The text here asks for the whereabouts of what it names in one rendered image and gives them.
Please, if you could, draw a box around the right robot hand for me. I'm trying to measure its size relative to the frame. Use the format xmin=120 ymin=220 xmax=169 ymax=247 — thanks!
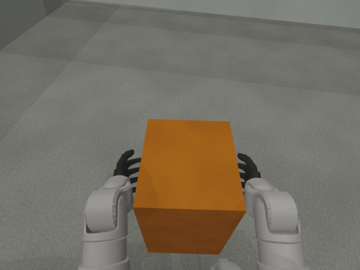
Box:
xmin=237 ymin=153 xmax=261 ymax=194

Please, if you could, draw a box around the right robot forearm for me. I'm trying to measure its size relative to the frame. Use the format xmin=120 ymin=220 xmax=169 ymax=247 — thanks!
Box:
xmin=244 ymin=178 xmax=311 ymax=270

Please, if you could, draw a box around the carton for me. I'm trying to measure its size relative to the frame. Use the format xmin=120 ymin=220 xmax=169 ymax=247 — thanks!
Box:
xmin=133 ymin=119 xmax=246 ymax=255

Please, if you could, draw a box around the left robot forearm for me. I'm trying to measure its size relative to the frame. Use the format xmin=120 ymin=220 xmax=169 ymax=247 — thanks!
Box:
xmin=78 ymin=175 xmax=134 ymax=270

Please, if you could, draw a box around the left robot hand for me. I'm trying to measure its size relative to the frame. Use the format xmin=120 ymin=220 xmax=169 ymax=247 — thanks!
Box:
xmin=113 ymin=150 xmax=141 ymax=193

